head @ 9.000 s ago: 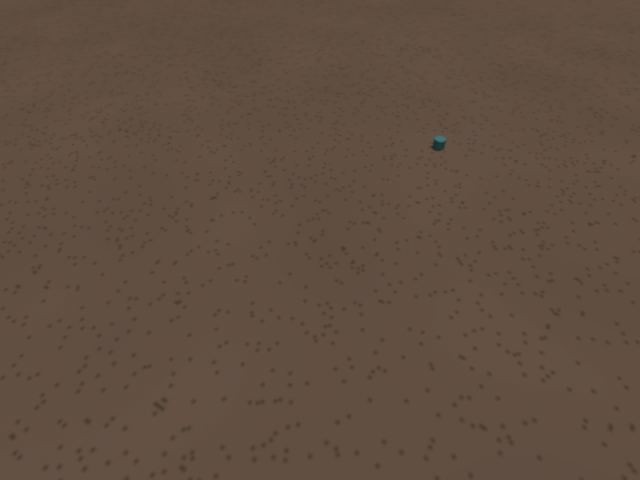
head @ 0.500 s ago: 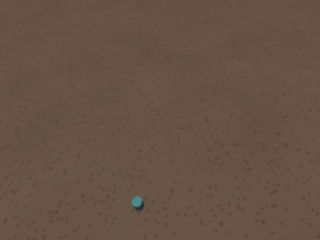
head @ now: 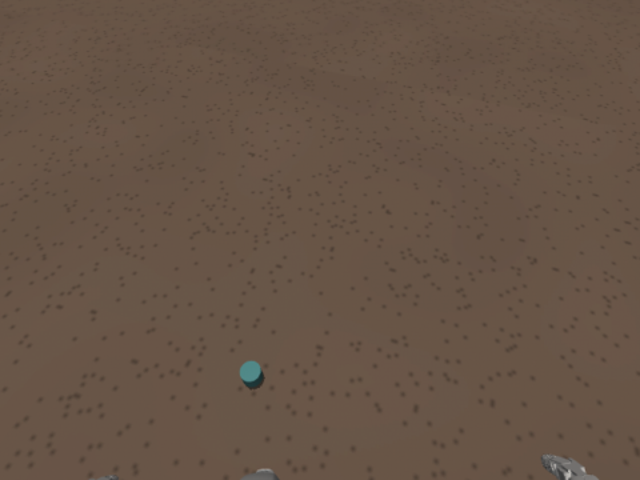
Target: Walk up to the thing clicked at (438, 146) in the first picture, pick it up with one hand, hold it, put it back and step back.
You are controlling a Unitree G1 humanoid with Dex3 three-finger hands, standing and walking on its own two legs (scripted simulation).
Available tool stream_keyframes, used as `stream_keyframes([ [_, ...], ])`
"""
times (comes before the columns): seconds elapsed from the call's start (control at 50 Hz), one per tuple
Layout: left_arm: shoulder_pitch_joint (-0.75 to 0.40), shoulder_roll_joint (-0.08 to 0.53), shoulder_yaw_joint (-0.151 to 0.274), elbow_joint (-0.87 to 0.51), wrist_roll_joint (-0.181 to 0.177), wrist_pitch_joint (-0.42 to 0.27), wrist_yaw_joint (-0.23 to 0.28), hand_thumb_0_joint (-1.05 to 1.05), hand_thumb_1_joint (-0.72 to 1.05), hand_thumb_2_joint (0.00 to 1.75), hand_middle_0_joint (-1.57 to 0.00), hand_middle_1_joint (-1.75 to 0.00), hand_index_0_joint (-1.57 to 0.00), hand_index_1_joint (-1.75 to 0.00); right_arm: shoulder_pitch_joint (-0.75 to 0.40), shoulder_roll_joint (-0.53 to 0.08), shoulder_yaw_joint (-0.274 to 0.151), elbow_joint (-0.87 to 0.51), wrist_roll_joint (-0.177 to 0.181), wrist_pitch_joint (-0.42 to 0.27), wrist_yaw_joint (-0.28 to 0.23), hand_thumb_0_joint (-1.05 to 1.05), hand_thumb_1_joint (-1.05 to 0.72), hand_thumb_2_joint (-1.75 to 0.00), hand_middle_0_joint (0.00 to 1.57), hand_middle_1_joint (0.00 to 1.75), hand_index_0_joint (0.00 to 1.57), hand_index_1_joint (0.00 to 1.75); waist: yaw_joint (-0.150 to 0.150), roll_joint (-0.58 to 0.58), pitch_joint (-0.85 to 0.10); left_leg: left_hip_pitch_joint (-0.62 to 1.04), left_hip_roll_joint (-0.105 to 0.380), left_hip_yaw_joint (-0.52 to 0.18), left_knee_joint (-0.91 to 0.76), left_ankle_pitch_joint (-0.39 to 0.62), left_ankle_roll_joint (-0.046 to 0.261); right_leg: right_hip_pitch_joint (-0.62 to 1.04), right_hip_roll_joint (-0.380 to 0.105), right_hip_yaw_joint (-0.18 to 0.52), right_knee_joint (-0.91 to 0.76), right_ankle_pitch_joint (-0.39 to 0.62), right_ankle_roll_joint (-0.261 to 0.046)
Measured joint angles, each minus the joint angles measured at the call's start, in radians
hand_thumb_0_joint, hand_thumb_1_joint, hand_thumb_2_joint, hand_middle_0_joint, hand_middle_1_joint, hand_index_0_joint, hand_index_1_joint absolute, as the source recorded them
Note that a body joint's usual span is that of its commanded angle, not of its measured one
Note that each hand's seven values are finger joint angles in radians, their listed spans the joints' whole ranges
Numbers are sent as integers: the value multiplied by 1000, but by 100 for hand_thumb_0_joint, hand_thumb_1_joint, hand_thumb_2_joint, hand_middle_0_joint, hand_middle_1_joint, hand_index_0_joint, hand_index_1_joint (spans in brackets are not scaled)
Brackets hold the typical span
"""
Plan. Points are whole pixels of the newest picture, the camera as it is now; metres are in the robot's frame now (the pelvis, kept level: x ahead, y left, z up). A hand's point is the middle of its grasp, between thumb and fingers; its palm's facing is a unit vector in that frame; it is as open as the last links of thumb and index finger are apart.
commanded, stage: walk up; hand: left
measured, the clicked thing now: (251, 374) +0.49 +0.23 -0.72
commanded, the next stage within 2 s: none
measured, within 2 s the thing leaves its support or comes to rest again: neither
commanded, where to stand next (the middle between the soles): +0.10 +0.00 m, yaw -1 degrees
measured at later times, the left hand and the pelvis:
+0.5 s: hand out of the picture +0.10 +0.26 -0.13, palm faces +0.00 -0.94 -0.33, open 7.4 cm; pelvis +0.01 +0.01 +0.03, yaw +0 degrees
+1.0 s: hand out of the picture -0.03 +0.25 -0.13, palm faces +0.00 -0.90 -0.43, open 7.4 cm; pelvis -0.07 -0.02 +0.01, yaw +0 degrees
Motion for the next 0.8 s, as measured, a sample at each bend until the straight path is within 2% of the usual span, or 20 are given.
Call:
stream_keyframes([
  [0.02,6,-13,2,17,8,-7,2,1,91,89,-21,-30,-20,-30,-2,-9,0,7,5,1,-1,1,-90,-89,21,30,21,30,-2,28,6,1,19,-12,18,-7,-7,26,18,-12,-48,86,-4],
  [0.04,16,-24,0,29,16,-12,1,1,91,89,-21,-30,-20,-30,0,-13,-1,18,11,4,-2,1,-90,-89,21,30,21,30,-6,49,6,5,28,-28,23,-6,-3,39,31,-23,-62,108,-7],
  [0.08,46,-29,-9,42,21,-15,-8,1,91,89,-21,-30,-20,-30,13,-8,2,45,20,8,-5,1,-90,-89,20,30,21,30,3,41,-19,19,6,-37,15,-104,5,39,21,-14,-58,107,-13],
  [0.1,56,-32,-12,49,20,-14,-11,1,91,89,-21,-30,-20,-30,18,-7,4,58,24,5,-4,1,-90,-89,20,30,21,30,4,36,-26,33,-6,-35,-6,-101,8,44,12,-10,-61,106,-12],
  [0.16,66,-43,-21,69,12,-12,-19,1,91,89,-21,-30,-20,-30,32,-9,4,95,25,-9,-1,1,-90,-89,20,30,20,30,0,36,-40,82,-17,-31,-108,75,-8,66,-4,-10,-82,113,-3],
  [0.3,49,-45,-25,101,2,-13,-28,1,91,89,-21,-30,-20,-30,48,8,22,172,19,-19,8,1,-90,-89,20,30,20,30,2,26,-84,137,-18,-27,-205,100,-17,124,-8,-7,-192,164,2],
  [0.56,-40,-30,-30,152,-8,-15,-25,1,91,89,-21,-30,-20,-30,-6,24,35,228,23,-38,-1,1,-90,-89,20,30,20,30,-7,5,-99,181,-13,-15,-303,143,-9,183,-7,6,-335,237,14],
  [0.64,-74,-16,-19,120,-23,6,-19,1,91,89,-21,-30,-20,-30,-50,17,22,200,38,-25,-4,1,-90,-89,20,30,21,30,-8,-7,-54,136,-22,-8,-281,153,-2,109,-15,10,-252,220,15],
  [0.68,-90,-4,-10,93,-25,18,-15,1,91,89,-21,-30,-20,-30,-73,14,10,175,40,-15,-6,1,-90,-89,21,30,21,30,-6,-13,-18,111,-22,-5,-268,162,0,45,-15,5,-161,219,4],
  [0.76,-87,8,6,46,-18,48,-15,1,91,89,-21,-30,-20,-30,-92,1,-11,117,24,10,-15,1,-90,-89,21,30,21,30,-3,6,18,51,-5,-13,-222,169,-3,-66,8,-5,99,13,-20],
  [0.8,-67,3,12,32,-16,48,-16,1,91,89,-21,-30,-20,-30,-96,-12,-16,97,15,21,-19,1,-90,-89,21,30,21,30,6,25,20,15,8,-18,-181,162,-10,-61,4,-21,89,18,-26],
])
